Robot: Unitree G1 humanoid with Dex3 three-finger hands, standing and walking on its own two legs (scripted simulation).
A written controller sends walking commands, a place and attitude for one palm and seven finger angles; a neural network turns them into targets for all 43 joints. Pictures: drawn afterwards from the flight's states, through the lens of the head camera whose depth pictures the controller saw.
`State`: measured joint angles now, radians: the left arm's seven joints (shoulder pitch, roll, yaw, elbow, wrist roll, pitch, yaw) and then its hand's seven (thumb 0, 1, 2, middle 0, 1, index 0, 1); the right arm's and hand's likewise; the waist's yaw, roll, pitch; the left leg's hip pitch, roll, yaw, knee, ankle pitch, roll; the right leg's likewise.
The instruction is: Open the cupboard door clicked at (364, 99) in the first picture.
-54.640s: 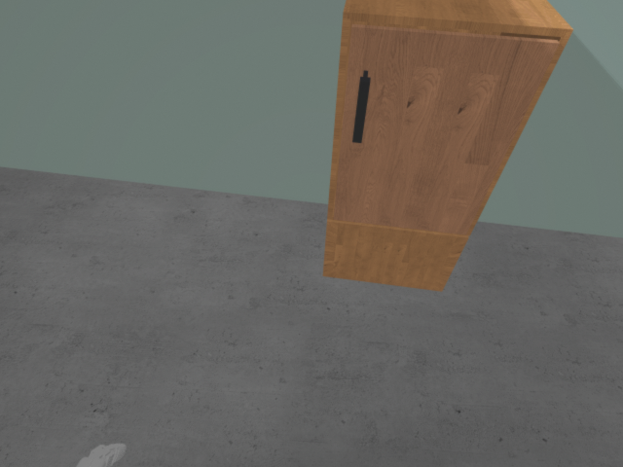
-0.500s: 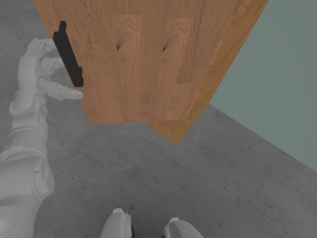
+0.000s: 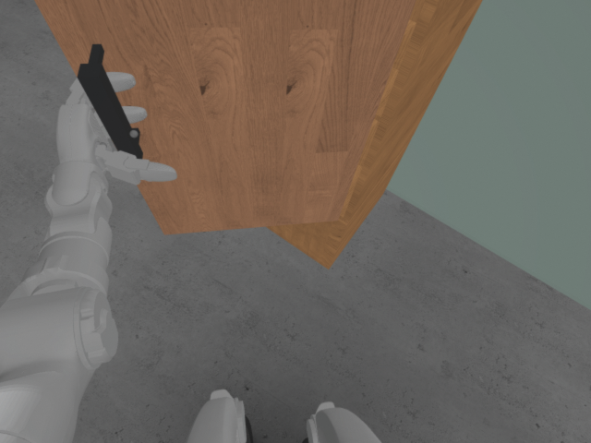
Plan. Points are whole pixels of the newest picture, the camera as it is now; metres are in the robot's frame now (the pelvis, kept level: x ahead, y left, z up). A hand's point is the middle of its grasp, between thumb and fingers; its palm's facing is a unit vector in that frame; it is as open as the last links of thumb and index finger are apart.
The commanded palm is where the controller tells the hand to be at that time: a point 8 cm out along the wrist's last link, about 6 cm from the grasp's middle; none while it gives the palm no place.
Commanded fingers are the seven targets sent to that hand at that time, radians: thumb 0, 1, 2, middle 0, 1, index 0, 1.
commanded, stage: slide the fingers in behind the handle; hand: left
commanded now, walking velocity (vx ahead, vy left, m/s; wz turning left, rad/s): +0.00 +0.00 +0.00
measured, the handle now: (117, 109) +0.56 +0.20 +0.08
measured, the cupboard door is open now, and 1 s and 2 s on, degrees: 43 43 76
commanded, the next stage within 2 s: close the thumb around the handle in 0.26 s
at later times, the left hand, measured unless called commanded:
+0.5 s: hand (132, 136) +0.50 +0.18 +0.09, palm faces +0.08 -1.00 -0.01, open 13.6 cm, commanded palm +0.48 +0.22 +0.08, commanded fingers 0.00 -0.05 0.49 -0.33 -1.25 -0.33 -1.25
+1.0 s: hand (130, 137) +0.50 +0.18 +0.09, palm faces +0.05 -1.00 -0.01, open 5.8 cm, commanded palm +0.48 +0.22 +0.08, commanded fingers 0.00 0.90 0.90 -0.40 -1.35 -0.40 -1.35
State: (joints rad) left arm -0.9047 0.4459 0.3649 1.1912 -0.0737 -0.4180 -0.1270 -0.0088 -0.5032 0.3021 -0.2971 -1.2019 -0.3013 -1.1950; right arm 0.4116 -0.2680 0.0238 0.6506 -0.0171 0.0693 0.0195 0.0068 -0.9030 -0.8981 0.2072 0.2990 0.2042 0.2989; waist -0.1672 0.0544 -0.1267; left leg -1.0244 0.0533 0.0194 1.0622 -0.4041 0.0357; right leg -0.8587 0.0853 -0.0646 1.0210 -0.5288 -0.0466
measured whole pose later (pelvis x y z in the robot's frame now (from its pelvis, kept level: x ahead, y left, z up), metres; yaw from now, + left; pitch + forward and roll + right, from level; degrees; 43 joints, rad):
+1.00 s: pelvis +0.01 +0.00 +0.00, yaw +0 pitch +21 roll -3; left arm -0.86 0.43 0.35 1.15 -0.11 -0.41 -0.17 0.01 0.71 0.82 -0.38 -1.33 -0.38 -1.33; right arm 0.40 -0.27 0.02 0.65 -0.01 0.07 0.02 0.01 -0.90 -0.90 0.21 0.30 0.20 0.30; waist -0.15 0.05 -0.14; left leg -1.00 0.05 0.01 1.05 -0.41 0.03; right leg -0.83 0.09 -0.07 1.00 -0.53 -0.05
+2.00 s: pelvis +0.02 -0.03 +0.02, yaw +2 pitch +10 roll +0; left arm 0.12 -0.07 -0.13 0.12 0.00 -0.25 0.44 0.01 0.63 0.72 -0.36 -1.28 -0.36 -1.30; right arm 0.16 -0.18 0.03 0.49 -0.04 0.10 0.04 0.01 -0.90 -0.90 0.20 0.30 0.20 0.30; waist 0.00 0.03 -0.16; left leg -0.70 0.02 0.03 0.93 -0.40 -0.01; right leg -0.56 0.06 -0.05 0.94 -0.55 -0.08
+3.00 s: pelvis +0.00 -0.03 +0.02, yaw +4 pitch +10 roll +0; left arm 0.13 -0.09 -0.23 0.12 0.07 -0.25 0.53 0.00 -0.48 0.31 -0.25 -0.82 -0.26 -0.82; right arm 0.19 -0.20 0.00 0.55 -0.06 0.04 0.01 0.01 -0.90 -0.90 0.20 0.30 0.20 0.30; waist 0.00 0.05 -0.15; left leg -0.75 0.00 -0.01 0.96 -0.38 -0.01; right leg -0.60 0.05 -0.08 0.98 -0.56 -0.08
